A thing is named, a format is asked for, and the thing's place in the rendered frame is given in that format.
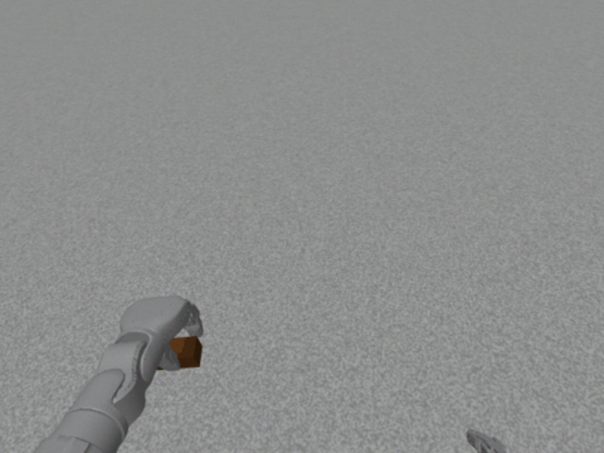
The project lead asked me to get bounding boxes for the left robot hand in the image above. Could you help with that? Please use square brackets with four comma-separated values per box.
[120, 295, 203, 371]

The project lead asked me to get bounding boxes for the small box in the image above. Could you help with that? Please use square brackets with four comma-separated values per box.
[157, 336, 202, 370]

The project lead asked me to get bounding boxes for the right robot hand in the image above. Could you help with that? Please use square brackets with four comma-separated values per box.
[466, 429, 507, 453]

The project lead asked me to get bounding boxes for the left robot arm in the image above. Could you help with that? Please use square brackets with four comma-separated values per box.
[33, 327, 165, 453]

